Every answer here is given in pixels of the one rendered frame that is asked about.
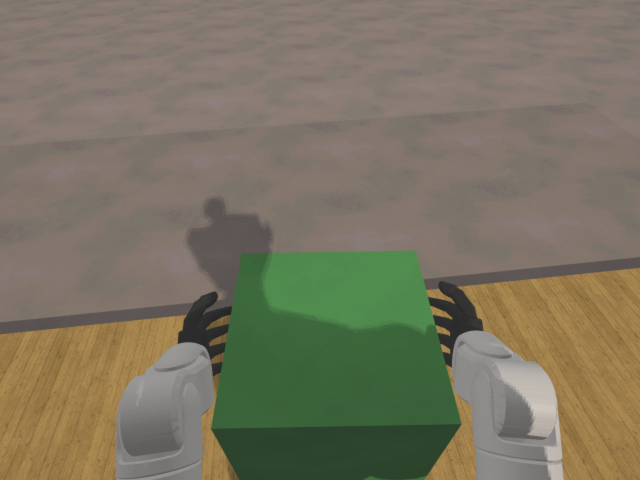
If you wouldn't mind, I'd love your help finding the robot left forearm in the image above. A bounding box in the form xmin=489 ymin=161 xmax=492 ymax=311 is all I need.
xmin=115 ymin=342 xmax=215 ymax=480

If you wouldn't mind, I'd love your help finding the carton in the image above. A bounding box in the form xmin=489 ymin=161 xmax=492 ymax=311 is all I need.
xmin=211 ymin=251 xmax=462 ymax=480

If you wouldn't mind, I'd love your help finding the robot right forearm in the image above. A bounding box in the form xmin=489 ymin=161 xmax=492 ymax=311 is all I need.
xmin=452 ymin=330 xmax=564 ymax=480

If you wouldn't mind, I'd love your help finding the left robot hand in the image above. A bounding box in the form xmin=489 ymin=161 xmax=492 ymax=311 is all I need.
xmin=178 ymin=291 xmax=232 ymax=376

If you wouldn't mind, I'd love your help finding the right robot hand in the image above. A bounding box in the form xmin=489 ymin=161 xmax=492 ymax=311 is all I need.
xmin=428 ymin=281 xmax=483 ymax=368

